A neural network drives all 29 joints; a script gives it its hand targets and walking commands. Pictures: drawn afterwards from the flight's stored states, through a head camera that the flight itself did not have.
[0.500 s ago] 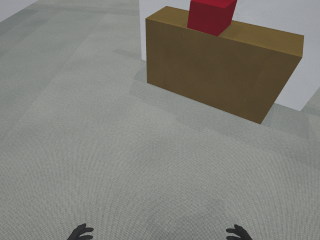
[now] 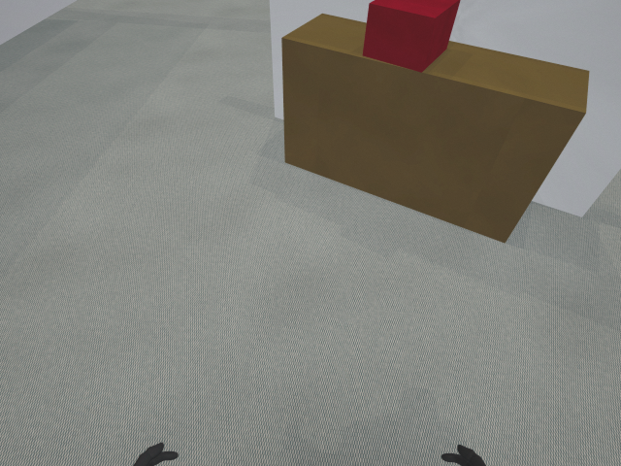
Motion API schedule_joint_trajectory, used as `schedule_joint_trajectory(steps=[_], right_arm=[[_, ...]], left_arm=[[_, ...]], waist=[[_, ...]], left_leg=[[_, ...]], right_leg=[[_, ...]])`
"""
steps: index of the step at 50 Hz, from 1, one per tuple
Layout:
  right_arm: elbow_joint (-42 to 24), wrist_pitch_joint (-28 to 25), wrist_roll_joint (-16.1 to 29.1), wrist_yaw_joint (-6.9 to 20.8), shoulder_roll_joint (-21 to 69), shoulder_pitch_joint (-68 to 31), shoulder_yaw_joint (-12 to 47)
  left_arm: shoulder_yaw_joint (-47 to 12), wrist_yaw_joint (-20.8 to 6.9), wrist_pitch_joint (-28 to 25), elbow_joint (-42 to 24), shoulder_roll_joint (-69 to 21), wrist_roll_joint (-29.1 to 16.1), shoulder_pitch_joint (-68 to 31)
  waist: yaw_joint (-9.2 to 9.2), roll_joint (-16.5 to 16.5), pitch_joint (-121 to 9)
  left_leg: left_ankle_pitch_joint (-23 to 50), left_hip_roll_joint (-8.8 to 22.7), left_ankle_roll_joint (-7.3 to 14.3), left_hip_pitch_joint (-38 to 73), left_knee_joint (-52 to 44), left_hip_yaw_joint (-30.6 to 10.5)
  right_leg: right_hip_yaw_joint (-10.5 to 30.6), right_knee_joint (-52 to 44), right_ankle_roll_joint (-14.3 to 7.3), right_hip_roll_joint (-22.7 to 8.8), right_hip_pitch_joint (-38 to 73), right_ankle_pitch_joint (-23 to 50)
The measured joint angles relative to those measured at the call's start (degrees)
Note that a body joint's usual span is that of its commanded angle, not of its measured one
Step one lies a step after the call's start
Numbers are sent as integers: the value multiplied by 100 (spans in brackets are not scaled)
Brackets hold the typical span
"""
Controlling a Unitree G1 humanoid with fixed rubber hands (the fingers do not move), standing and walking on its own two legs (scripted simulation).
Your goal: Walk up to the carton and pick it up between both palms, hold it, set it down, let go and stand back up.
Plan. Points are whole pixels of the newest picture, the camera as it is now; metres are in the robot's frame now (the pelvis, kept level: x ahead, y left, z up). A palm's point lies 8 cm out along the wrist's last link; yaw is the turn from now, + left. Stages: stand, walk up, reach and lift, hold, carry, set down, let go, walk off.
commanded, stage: stand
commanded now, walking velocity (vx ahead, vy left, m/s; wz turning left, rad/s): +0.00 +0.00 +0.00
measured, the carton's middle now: (410, 27) +1.60 -0.37 -0.03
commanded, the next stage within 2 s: walk up in 1.06 s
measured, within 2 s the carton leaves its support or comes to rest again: neither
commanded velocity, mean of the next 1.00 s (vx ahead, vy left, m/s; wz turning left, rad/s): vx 0.00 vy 0.00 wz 0.00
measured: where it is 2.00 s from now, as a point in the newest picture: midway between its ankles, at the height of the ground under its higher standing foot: outside the picture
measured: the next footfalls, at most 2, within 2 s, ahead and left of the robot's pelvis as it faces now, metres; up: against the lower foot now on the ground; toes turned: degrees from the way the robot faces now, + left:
right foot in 1.66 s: +0.16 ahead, -0.26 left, +0.00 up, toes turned -9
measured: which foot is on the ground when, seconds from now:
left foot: down 0.00-1.00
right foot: down 0.00-1.00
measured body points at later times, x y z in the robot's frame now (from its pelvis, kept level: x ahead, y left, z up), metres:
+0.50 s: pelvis +0.00 +0.00 +0.00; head +0.01 +0.00 +0.45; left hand +0.11 +0.23 -0.11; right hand +0.11 -0.23 -0.12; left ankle +0.01 +0.12 -0.73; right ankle +0.01 -0.12 -0.73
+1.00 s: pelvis +0.00 +0.00 +0.01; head +0.01 +0.00 +0.46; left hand +0.09 +0.24 -0.12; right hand +0.09 -0.24 -0.12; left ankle +0.01 +0.12 -0.73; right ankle +0.01 -0.12 -0.73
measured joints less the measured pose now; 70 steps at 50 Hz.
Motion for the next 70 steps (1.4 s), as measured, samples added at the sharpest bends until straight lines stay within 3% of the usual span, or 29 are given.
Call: schedule_joint_trajectory(steps=[64,67,70], right_arm=[[890,-25,44,-109,11,222,-139],[835,-124,-153,-46,-32,394,-151],[891,-250,-206,-111,-193,599,-194]], left_arm=[[136,110,-29,859,-11,-40,243],[146,-31,-37,913,78,53,494],[169,-179,8,888,198,178,675]], waist=[[-3,-2,99],[41,-47,-95],[-105,101,-204]], left_leg=[[278,-12,-4,364,-548,-23],[-510,14,144,377,-402,109],[-690,249,309,592,-596,189]], right_leg=[[30,-536,6,-1,358,272],[165,264,-92,66,36,-1012],[-75,1534,34,128,-583,-1168]])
